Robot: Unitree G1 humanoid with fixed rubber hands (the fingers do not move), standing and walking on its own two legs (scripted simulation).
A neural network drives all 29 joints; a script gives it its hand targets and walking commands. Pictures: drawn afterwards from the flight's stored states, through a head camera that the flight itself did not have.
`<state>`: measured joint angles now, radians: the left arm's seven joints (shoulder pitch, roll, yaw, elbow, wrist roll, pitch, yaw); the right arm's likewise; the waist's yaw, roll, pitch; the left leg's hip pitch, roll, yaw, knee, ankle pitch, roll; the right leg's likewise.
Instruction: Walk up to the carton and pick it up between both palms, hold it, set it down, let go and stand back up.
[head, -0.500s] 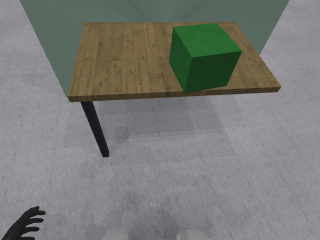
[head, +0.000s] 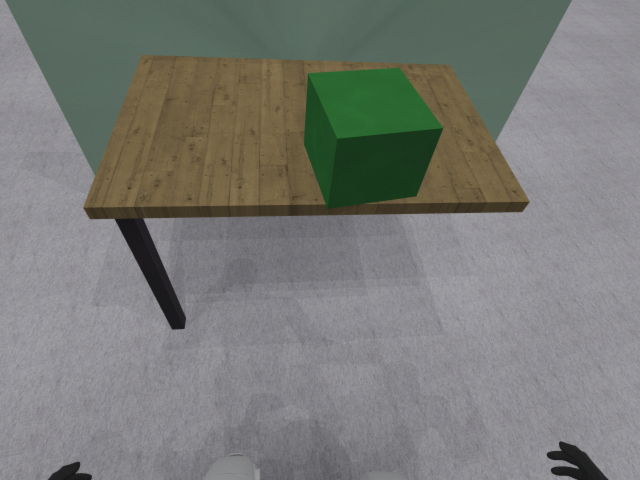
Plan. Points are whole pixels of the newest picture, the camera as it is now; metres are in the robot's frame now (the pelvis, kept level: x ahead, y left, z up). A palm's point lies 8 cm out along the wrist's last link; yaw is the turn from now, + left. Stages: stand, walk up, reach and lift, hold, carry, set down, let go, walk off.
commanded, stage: walk up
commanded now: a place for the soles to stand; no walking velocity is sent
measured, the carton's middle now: (364, 137) +0.75 -0.11 -0.03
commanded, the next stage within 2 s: none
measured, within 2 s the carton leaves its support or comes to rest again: neither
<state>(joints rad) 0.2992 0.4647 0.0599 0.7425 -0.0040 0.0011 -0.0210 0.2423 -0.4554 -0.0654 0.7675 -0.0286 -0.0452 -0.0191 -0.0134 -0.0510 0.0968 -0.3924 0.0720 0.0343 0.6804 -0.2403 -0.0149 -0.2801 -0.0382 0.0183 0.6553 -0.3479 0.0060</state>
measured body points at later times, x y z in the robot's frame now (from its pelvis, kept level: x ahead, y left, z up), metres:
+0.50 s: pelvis -0.02 -0.01 +0.00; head -0.01 -0.01 +0.45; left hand +0.03 +0.35 -0.08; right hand +0.12 -0.33 -0.09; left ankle -0.01 +0.12 -0.72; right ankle +0.03 -0.14 -0.72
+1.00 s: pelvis +0.02 +0.01 +0.02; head +0.04 +0.02 +0.47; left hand +0.09 +0.35 -0.08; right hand +0.16 -0.29 -0.09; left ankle +0.01 +0.13 -0.72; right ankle +0.06 -0.10 -0.72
